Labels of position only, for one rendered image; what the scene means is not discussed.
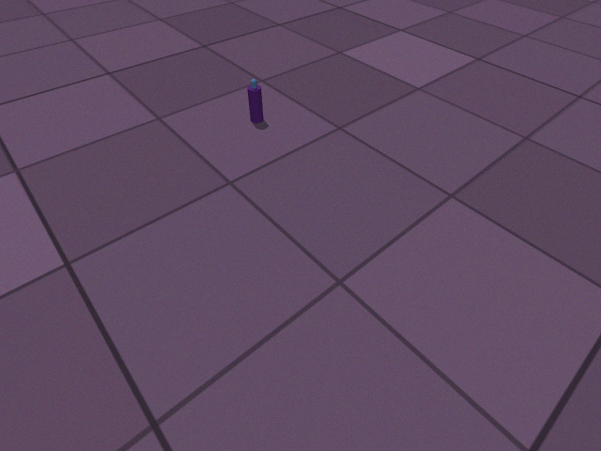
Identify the bottle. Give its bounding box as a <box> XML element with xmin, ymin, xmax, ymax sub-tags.
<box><xmin>247</xmin><ymin>79</ymin><xmax>263</xmax><ymax>123</ymax></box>

